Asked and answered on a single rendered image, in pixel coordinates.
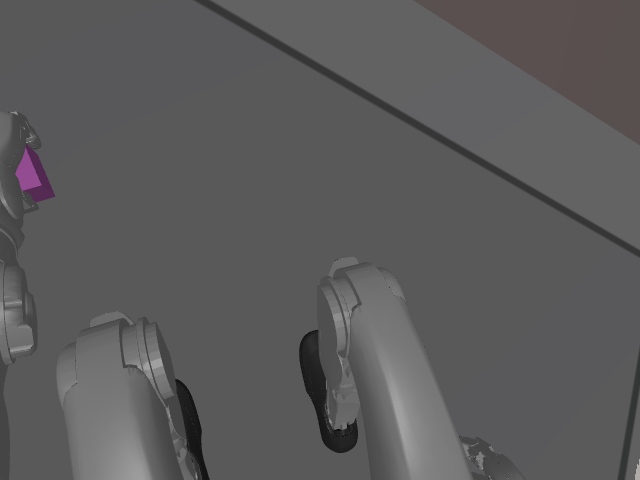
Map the left robot arm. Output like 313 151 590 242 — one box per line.
0 165 38 480

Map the left robot hand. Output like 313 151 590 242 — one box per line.
0 110 41 214

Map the left robot foot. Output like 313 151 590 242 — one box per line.
175 379 210 480

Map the small box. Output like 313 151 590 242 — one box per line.
15 144 55 202

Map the right robot foot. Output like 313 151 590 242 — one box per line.
299 330 358 453

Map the right robot hand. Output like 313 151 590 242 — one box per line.
459 436 526 480

